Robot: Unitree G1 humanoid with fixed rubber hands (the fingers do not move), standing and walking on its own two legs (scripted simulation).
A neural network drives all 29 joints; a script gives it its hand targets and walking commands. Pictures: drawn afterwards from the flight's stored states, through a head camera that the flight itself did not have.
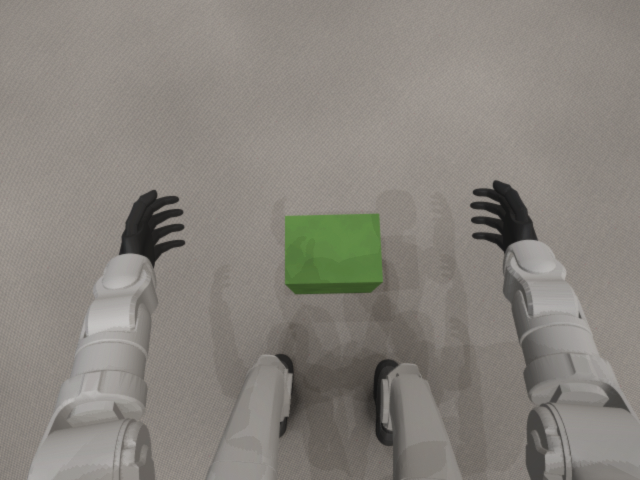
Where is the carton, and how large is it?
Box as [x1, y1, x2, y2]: [285, 214, 382, 293]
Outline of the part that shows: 378,214 285,216 285,284 294,293 370,292 382,281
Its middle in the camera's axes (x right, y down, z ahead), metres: +0.03 +0.04 +0.96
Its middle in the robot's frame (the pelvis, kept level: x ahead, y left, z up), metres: +0.45 +0.03 -0.56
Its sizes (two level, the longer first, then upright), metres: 0.208 0.151 0.252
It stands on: the floor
